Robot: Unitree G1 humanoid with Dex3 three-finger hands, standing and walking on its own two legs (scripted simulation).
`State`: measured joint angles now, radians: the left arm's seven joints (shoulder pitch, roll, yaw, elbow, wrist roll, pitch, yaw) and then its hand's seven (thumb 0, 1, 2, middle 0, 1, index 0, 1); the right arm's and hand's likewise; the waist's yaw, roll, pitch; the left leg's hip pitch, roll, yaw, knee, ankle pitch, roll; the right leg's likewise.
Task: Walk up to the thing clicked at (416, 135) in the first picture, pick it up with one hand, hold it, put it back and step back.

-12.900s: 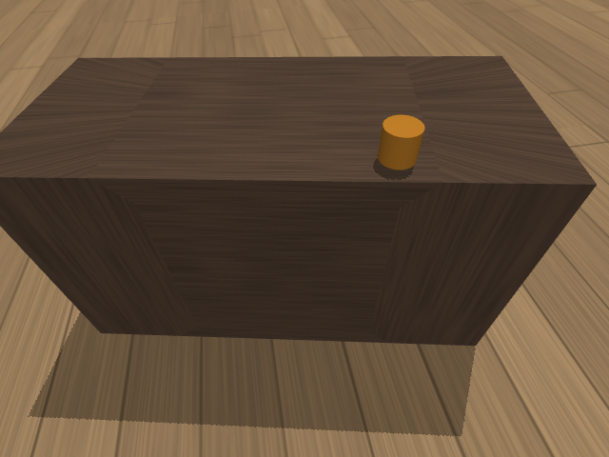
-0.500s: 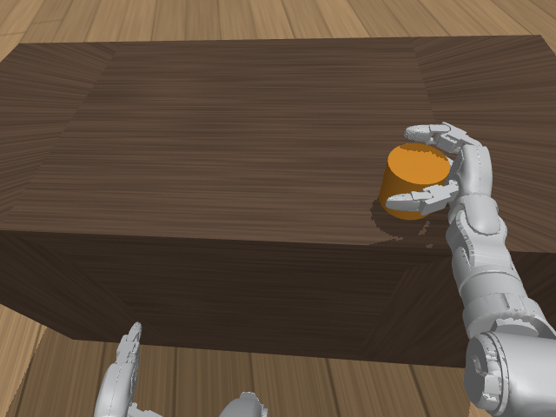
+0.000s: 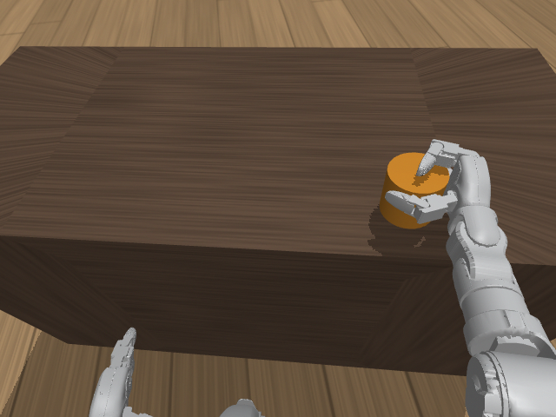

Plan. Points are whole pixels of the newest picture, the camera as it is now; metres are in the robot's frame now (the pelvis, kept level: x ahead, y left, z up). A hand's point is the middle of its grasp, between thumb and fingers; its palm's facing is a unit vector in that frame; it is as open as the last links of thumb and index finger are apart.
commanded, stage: settle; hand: right
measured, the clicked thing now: (411, 191) +0.45 -0.14 +0.06
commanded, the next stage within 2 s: lift in 0.52 s
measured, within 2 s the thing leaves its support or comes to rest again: neither
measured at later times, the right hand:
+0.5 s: hand (425, 155) +0.45 -0.14 +0.13, palm faces +0.06 +1.00 -0.01, open 7.0 cm
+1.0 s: hand (445, 141) +0.43 -0.14 +0.18, palm faces +0.06 +1.00 -0.03, open 7.1 cm
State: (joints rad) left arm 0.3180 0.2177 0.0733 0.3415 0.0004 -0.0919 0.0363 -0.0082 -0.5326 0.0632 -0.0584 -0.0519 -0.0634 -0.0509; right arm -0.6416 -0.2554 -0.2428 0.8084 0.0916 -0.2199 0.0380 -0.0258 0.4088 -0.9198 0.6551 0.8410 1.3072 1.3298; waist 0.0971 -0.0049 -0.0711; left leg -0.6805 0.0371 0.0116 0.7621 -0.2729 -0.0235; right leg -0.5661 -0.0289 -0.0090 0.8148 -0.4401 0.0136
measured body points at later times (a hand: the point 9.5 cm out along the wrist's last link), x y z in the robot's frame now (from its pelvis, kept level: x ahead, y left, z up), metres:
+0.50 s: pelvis +0.00 +0.00 +0.01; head +0.05 +0.01 +0.46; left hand +0.15 +0.27 -0.06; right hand +0.45 -0.19 +0.14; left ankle +0.06 +0.14 -0.70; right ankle -0.02 -0.13 -0.70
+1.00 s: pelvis +0.01 +0.00 +0.02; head +0.03 +0.02 +0.47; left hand +0.16 +0.26 -0.05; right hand +0.42 -0.20 +0.18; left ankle +0.06 +0.14 -0.70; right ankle -0.02 -0.13 -0.70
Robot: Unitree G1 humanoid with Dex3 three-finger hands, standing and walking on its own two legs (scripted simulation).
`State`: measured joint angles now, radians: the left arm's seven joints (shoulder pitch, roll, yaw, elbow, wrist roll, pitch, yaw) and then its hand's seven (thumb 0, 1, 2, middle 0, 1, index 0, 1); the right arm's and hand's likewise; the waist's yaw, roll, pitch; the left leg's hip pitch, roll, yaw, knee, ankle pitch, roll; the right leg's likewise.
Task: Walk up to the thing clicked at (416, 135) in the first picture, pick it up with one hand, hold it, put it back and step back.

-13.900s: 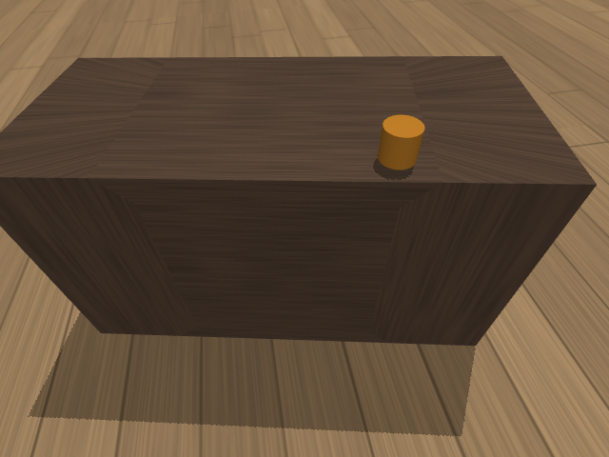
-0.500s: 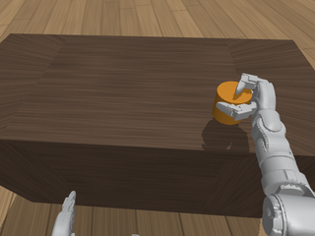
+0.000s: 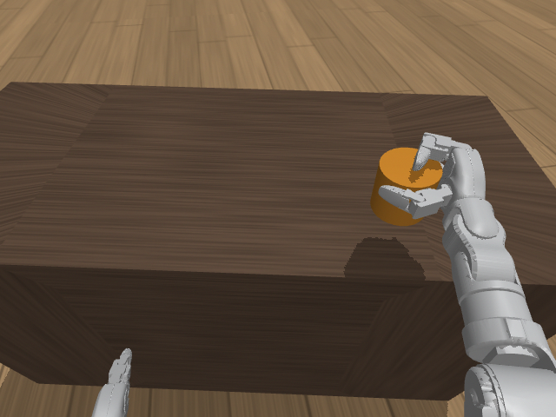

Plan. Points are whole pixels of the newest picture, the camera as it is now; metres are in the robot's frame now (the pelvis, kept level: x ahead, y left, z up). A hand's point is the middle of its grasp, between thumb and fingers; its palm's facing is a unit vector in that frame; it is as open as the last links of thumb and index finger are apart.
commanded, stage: lift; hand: right
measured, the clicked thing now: (403, 187) +0.43 -0.14 +0.13
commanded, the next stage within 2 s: hold in 0.92 s
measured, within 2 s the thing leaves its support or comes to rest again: neither
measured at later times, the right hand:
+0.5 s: hand (456, 170) +0.36 -0.16 +0.22, palm faces +0.07 +1.00 -0.04, open 7.1 cm
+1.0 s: hand (482, 165) +0.33 -0.16 +0.25, palm faces +0.09 +1.00 -0.05, open 7.1 cm
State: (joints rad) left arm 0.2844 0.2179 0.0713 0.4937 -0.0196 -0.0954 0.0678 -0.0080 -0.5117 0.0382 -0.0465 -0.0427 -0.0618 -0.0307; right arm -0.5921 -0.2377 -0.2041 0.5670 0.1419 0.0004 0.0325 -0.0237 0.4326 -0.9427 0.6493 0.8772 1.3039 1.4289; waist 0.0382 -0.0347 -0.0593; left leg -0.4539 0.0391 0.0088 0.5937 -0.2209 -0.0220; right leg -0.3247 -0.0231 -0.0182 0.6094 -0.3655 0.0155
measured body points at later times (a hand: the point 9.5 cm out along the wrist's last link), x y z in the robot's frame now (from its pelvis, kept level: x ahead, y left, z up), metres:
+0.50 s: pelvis +0.00 +0.00 +0.01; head -0.02 +0.03 +0.45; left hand +0.16 +0.26 -0.07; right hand +0.35 -0.21 +0.22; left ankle +0.05 +0.13 -0.73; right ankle -0.03 -0.13 -0.73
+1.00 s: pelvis -0.01 +0.01 +0.01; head -0.04 +0.04 +0.45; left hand +0.17 +0.26 -0.07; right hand +0.32 -0.22 +0.26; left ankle +0.05 +0.13 -0.73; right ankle -0.03 -0.13 -0.73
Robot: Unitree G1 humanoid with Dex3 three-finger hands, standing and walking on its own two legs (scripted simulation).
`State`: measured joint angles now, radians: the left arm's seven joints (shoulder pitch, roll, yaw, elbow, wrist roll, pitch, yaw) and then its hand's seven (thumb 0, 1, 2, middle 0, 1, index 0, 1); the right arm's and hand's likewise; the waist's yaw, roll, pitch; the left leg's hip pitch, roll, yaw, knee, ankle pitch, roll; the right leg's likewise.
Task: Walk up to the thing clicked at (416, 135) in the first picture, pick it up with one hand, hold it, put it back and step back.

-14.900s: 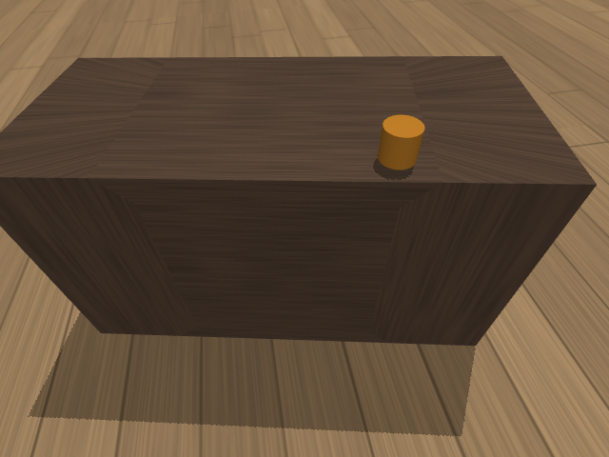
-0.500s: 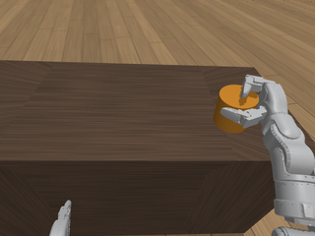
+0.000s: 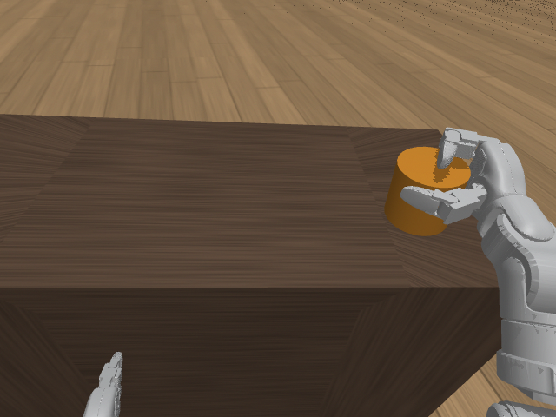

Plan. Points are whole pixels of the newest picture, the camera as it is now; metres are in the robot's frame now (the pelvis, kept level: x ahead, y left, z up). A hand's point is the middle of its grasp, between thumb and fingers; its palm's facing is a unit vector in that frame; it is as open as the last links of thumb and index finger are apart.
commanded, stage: hold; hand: right
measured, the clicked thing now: (423, 191) +0.35 -0.16 +0.21
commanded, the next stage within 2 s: none
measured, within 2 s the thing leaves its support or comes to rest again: neither
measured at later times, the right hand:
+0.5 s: hand (456, 168) +0.33 -0.17 +0.27, palm faces +0.03 +1.00 -0.06, open 7.1 cm
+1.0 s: hand (462, 171) +0.32 -0.17 +0.27, palm faces +0.04 +1.00 -0.05, open 7.1 cm
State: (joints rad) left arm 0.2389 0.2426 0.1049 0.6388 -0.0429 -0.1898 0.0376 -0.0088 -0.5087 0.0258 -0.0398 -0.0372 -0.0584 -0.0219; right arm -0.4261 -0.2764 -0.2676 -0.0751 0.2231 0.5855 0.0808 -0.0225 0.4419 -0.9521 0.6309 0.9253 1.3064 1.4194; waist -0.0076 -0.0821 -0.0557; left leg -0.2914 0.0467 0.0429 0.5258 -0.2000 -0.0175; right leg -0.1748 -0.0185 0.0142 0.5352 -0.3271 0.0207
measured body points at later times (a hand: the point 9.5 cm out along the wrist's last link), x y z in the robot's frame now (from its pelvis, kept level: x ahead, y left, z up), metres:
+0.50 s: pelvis +0.00 +0.00 +0.00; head -0.04 +0.04 +0.45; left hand +0.17 +0.26 -0.08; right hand +0.32 -0.22 +0.27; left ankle +0.05 +0.13 -0.73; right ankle -0.02 -0.13 -0.73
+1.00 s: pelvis +0.00 +0.00 +0.00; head -0.04 +0.04 +0.44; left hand +0.17 +0.26 -0.08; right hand +0.31 -0.22 +0.27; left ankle +0.05 +0.13 -0.73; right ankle -0.02 -0.13 -0.73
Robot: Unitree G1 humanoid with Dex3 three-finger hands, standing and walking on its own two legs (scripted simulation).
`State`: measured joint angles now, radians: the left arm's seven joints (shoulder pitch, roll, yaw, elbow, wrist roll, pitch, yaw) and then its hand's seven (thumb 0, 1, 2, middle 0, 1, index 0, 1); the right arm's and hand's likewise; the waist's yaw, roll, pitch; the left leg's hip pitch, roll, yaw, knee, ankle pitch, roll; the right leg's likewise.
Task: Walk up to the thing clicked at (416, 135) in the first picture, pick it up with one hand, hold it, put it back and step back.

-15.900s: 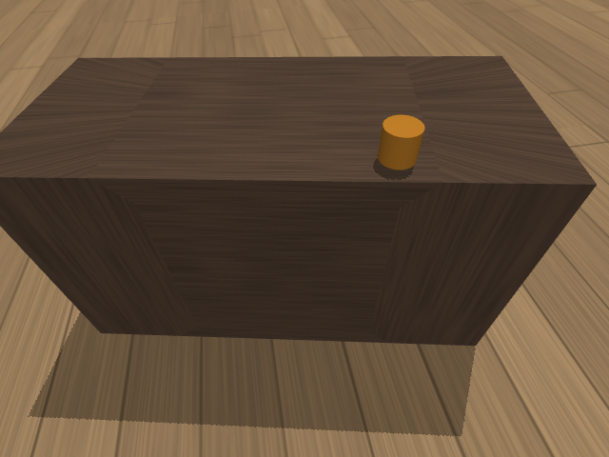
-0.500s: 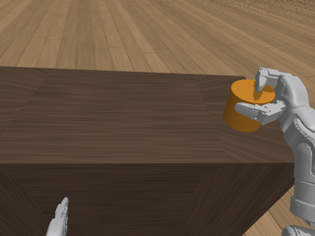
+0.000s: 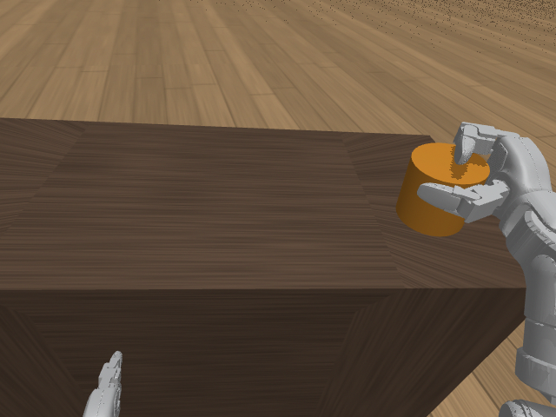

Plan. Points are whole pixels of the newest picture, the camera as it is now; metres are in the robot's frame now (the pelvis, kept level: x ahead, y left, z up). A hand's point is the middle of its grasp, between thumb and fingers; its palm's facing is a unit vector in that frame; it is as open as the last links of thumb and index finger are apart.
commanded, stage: hold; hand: right
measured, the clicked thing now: (438, 189) +0.33 -0.16 +0.24
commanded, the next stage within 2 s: crouch in 1.62 s
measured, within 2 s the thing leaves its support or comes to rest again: neither
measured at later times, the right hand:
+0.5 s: hand (452, 177) +0.32 -0.17 +0.26, palm faces +0.03 +1.00 -0.06, open 7.0 cm
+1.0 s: hand (439, 177) +0.33 -0.15 +0.26, palm faces +0.03 +1.00 -0.05, open 7.0 cm
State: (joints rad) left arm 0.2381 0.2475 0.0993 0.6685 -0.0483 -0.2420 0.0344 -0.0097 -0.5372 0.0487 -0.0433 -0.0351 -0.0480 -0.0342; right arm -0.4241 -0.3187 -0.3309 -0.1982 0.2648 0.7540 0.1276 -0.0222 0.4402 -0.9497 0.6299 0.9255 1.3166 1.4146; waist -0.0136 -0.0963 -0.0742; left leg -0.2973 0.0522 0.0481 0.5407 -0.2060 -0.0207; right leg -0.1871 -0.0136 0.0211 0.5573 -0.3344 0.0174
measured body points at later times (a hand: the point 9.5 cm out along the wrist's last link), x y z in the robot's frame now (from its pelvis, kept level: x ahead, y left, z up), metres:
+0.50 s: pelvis +0.00 +0.00 +0.00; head -0.04 +0.04 +0.45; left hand +0.17 +0.26 -0.08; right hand +0.32 -0.22 +0.27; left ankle +0.05 +0.13 -0.73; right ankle -0.02 -0.13 -0.73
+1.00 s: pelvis +0.00 +0.01 +0.00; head -0.04 +0.05 +0.45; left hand +0.17 +0.27 -0.08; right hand +0.32 -0.21 +0.27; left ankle +0.05 +0.13 -0.73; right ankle -0.02 -0.13 -0.73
